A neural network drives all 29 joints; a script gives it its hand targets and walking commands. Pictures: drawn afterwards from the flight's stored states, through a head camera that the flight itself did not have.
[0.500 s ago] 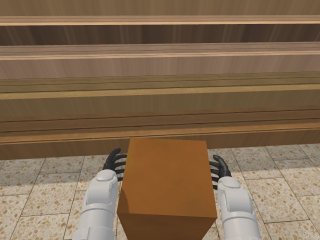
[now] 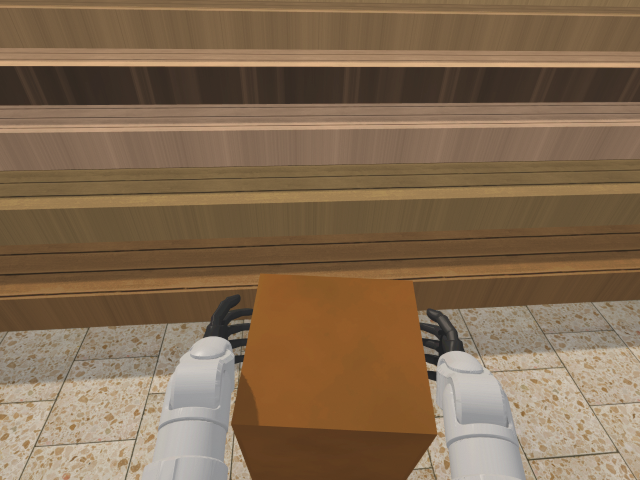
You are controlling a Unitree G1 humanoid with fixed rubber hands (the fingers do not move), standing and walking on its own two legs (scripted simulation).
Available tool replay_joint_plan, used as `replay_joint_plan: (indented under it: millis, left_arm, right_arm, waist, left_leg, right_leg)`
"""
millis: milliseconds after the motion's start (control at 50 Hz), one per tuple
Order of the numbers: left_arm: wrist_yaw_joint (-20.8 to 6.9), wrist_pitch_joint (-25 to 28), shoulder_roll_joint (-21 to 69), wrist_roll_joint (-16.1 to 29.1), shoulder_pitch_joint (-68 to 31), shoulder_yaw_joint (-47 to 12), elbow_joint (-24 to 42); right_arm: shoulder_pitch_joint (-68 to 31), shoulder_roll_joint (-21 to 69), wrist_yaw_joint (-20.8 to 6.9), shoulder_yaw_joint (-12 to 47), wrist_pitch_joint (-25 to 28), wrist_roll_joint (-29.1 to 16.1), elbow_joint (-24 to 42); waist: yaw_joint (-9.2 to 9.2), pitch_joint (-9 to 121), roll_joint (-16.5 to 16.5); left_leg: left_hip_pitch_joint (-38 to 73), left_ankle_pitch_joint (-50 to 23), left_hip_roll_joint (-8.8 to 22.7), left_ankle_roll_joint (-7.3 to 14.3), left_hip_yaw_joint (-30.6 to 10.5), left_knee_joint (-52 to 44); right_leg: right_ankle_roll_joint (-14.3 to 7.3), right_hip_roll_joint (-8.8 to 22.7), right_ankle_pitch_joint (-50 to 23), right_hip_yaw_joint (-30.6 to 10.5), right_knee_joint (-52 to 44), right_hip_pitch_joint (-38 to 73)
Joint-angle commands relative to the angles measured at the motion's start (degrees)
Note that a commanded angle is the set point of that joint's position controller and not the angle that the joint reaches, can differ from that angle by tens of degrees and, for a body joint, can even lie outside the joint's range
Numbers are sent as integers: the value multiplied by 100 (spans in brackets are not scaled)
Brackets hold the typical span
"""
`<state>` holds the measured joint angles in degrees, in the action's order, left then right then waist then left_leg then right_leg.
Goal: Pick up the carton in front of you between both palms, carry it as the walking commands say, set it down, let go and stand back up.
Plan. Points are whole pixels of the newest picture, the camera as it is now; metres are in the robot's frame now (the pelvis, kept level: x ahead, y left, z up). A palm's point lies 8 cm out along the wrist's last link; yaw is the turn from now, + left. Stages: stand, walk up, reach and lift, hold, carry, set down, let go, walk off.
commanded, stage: hold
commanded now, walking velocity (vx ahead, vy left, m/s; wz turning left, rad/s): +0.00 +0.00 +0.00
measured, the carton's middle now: (330, 387) +0.29 +0.00 -0.04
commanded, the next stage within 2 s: carry in 0.84 s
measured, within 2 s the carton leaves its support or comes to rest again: neither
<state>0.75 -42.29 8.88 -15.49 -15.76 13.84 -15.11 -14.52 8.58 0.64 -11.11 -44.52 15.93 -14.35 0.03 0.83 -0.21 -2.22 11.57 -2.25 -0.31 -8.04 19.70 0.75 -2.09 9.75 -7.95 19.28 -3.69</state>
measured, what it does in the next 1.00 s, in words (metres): stands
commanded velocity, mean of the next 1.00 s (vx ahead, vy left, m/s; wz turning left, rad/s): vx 0.10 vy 0.00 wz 0.00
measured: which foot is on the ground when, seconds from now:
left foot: down 0.00-1.00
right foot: down 0.00-1.00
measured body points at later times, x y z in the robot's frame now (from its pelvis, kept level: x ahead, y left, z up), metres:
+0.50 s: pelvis -0.01 +0.00 +0.00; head -0.05 +0.00 +0.45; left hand +0.30 +0.15 +0.04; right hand +0.30 -0.15 +0.04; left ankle +0.00 +0.13 -0.75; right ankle +0.02 -0.13 -0.75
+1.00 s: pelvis +0.01 +0.00 -0.01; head -0.02 +0.01 +0.44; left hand +0.31 +0.16 +0.05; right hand +0.31 -0.14 +0.05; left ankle +0.00 +0.13 -0.75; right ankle +0.02 -0.13 -0.74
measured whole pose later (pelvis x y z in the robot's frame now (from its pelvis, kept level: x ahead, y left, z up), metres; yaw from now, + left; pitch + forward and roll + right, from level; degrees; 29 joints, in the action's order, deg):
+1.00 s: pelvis +0.01 +0.00 -0.01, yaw +1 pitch +1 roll +0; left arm 1.8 -46.6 8.7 -12.8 -15.1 11.4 -6.7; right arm -13.7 8.4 1.7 -10.0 -48.8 13.1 -5.3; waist 0.0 6.2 -0.8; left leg -13.8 18.8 0.3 -0.7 -3.1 29.4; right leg 0.7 0.1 17.8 -2.3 28.6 -14.6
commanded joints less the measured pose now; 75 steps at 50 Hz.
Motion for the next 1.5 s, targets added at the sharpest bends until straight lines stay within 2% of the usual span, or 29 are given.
replay_joint_plan:
  millis: [0, 240, 460, 520, 620, 680, 760, 800, 820, 840, 880, 960, 1000, 1040, 1080, 1100, 1140, 1180, 1220, 1240, 1260, 1280, 1300, 1320, 1360, 1400, 1440, 1460, 1480]
  left_arm:
    - [-1517, -14, 5465, 1462, -2618, -2969, -187]
    - [-1586, 34, 5608, 1447, -3007, -2815, -343]
    - [-1617, 58, 5485, 1368, -3005, -2811, -261]
    - [-1628, 75, 5540, 1507, -3083, -2942, -148]
    - [-1598, 47, 5514, 1420, -2711, -2855, -184]
    - [-1585, 32, 5466, 1481, -2802, -2958, -57]
    - [-1560, 23, 5531, 1431, -2741, -2891, -120]
    - [-1559, 16, 5455, 1436, -2759, -2835, -166]
    - [-1521, -5, 5481, 1445, -2823, -2952, -5]
    - [-1490, -34, 5514, 1581, -2873, -3072, 15]
    - [-1408, -107, 5630, 1636, -2883, -3280, 401]
    - [-1205, -406, 5670, 2119, -2760, -3929, 1270]
    - [-1064, -678, 5659, 2299, -2765, -4219, 1723]
    - [-908, -1003, 5549, 2467, -2721, -4511, 2298]
    - [-719, -1362, 5326, 2546, -2326, -4615, 2619]
    - [-621, -1545, 5252, 2591, -2138, -4628, 2775]
    - [-466, -1864, 5099, 2733, -1931, -4742, 3085]
    - [-312, -2083, 4953, 3012, -1646, -4874, 3563]
    - [-147, -2232, 4838, 3083, -1269, -4867, 4037]
    - [-67, -2303, 4783, 3008, -870, -4779, 4147]
    - [58, -2305, 4683, 2789, -496, -4460, 3990]
    - [147, -2308, 4721, 2676, -304, -4353, 4187]
    - [196, -2374, 4699, 2673, -169, -4346, 4472]
    - [219, -2404, 4677, 2669, -293, -4367, 4754]
    - [261, -2468, 4393, 2761, -538, -4482, 4977]
    - [251, -2492, 4212, 2929, -624, -4654, 5271]
    - [215, -2506, 4124, 3157, -527, -4854, 5398]
    - [201, -2522, 3986, 3225, -658, -4913, 5520]
    - [187, -2565, 3901, 3226, -746, -4898, 5624]
  right_arm:
    - [-3108, 5246, -1469, 2869, 249, -1516, 240]
    - [-3484, 5310, -1494, 2824, 274, -1500, 224]
    - [-3445, 5444, -1494, 2820, 269, -1512, 91]
    - [-3311, 5491, -1473, 2844, 266, -1504, 227]
    - [-3238, 5450, -1470, 2929, 254, -1545, 325]
    - [-3149, 5368, -1457, 2848, 249, -1507, 318]
    - [-3204, 5322, -1441, 2921, 258, -1558, 360]
    - [-3227, 5376, -1444, 2869, 243, -1552, 340]
    - [-3312, 5378, -1405, 2994, 219, -1526, 393]
    - [-3298, 5367, -1391, 2967, 192, -1570, 423]
    - [-3526, 5471, -1362, 3273, 166, -1811, 938]
    - [-3257, 5464, -1193, 3820, -180, -2191, 1617]
    - [-3261, 5397, -1045, 4067, -430, -2317, 2111]
    - [-3208, 5342, -882, 4310, -735, -2470, 2561]
    - [-2763, 5148, -711, 4375, -1066, -2495, 2847]
    - [-2387, 5030, -612, 4280, -1237, -2478, 2939]
    - [-1928, 4729, -378, 4156, -1501, -2443, 3314]
    - [-1592, 4611, -137, 4142, -1758, -2509, 3801]
    - [-1333, 4575, 26, 4218, -1944, -2624, 4211]
    - [-1341, 4603, 68, 4232, -2020, -2729, 4488]
    - [-1625, 4583, 68, 4443, -2129, -2905, 4868]
    - [-1609, 4559, 59, 4636, -2160, -3082, 5101]
    - [-1274, 4561, 70, 4627, -2192, -3091, 5086]
    - [-1158, 4470, 78, 4630, -2226, -3059, 5108]
    - [-909, 4294, 149, 4427, -2239, -3059, 5041]
    - [-643, 4111, 272, 4278, -2224, -2841, 5015]
    - [-436, 4026, 378, 4043, -2173, -2685, 5146]
    - [-368, 4004, 412, 3984, -2172, -2681, 5192]
    - [-355, 3826, 461, 3949, -2191, -2605, 5214]
  waist:
    - [-26, 1025, 93]
    - [-71, 1182, 14]
    - [78, 1230, 39]
    - [-132, 1404, -28]
    - [45, 1319, 14]
    - [-90, 1233, 5]
    - [0, 1288, 102]
    - [4, 1289, 26]
    - [15, 1174, -293]
    - [21, 1159, -211]
    - [26, 952, 33]
    - [66, 1740, -105]
    - [40, 1773, -365]
    - [36, 1615, -442]
    - [23, 1497, -24]
    - [-30, 1440, 614]
    - [-93, 1152, 1584]
    - [-83, 1320, 1068]
    - [47, 1951, 378]
    - [176, 2246, -397]
    - [229, 1985, -1846]
    - [226, 1775, -1851]
    - [239, 1558, -1041]
    - [293, 1412, -633]
    - [189, 1205, -759]
    - [83, 1334, -1011]
    - [-79, 2063, -518]
    - [-181, 2117, 38]
    - [-194, 2278, 1472]
  left_leg:
    - [-15, -677, -278, -95, 330, -341]
    - [-110, -678, -274, -83, 351, -212]
    - [-237, -728, -322, -80, 415, -236]
    - [-43, -896, -312, -81, 406, -213]
    - [-76, -947, -322, -78, 391, -289]
    - [16, -1150, -305, -102, 391, -285]
    - [-45, -1161, -348, -110, 404, -224]
    - [-58, -1059, -315, -92, 413, -278]
    - [-791, 113, 693, 67, 238, 280]
    - [-976, 1657, 533, 113, 63, 100]
    - [-1627, 3077, 509, 101, 23, -54]
    - [-1323, 1522, 553, 102, 486, 575]
    - [-1671, 1867, 551, 95, 555, 805]
    - [-1717, 1666, 527, 78, 816, 849]
    - [-1212, 1736, 851, 197, 499, 347]
    - [-816, 1847, 1277, 373, -124, 8]
    - [226, -83, 1794, 779, -765, -61]
    - [720, -2564, 1727, 790, -395, 558]
    - [-636, -2868, 1279, 415, 727, 1561]
    - [-2126, -2101, 862, 137, 1412, 2817]
    - [-4161, -298, 353, -135, 1963, 3582]
    - [-5142, 1962, 300, -76, 1647, 3611]
    - [-5614, 2321, 463, -13, 1442, 3646]
    - [-5550, 2377, 562, 29, 1414, 3478]
    - [-4747, 1722, 716, 54, 1427, 2279]
    - [-2511, 381, 245, 101, 1989, 1147]
    - [317, -275, -60, 126, 2666, 818]
    - [1363, 200, 458, 252, 1705, 642]
    - [1744, 1794, 1927, 747, -875, -295]
  right_leg:
    - [-3, -355, -519, 409, -230, 338]
    - [-8, -308, -571, 416, -145, 449]
    - [46, -297, -732, 398, -164, 643]
    - [35, -316, -878, 386, -172, 576]
    - [43, -316, -1003, 391, -181, 654]
    - [21, -342, -1078, 394, -207, 489]
    - [15, -299, -1133, 346, -191, 643]
    - [25, -334, -986, 367, -195, 557]
    - [-49, 711, 361, 225, 323, -196]
    - [-92, 584, 2052, 41, 90, -555]
    - [-139, 521, 3335, -31, 94, -950]
    - [-258, 811, 1949, 177, 325, -681]
    - [-445, 1083, 2642, -269, 81, -732]
    - [-530, 1232, 2557, -318, 36, -794]
    - [-344, 956, 2134, 285, 577, -1419]
    - [-217, 716, 1809, 767, 1323, -1950]
    - [-11, 386, 1478, 1526, 1821, -3126]
    - [22, 181, 1343, 1805, 1245, -2991]
    - [-102, 313, 635, 1642, 352, -480]
    - [-348, 1037, 292, 539, -76, 1143]
    - [-981, 2035, -2594, -732, 343, 2470]
    - [-1407, 2460, -3929, -988, 490, 3032]
    - [-1430, 2539, -4079, -1029, 246, 3256]
    - [-1297, 2374, -3886, -679, 184, 3074]
    - [-876, 2137, -2840, -11, 23, 2282]
    - [-472, 1574, -2328, 1129, 29, 667]
    - [-208, 1254, -2360, 1976, 1345, -664]
    - [-75, 934, -1514, 2058, 2245, -1704]
    - [73, 425, 571, 1947, 3587, -2761]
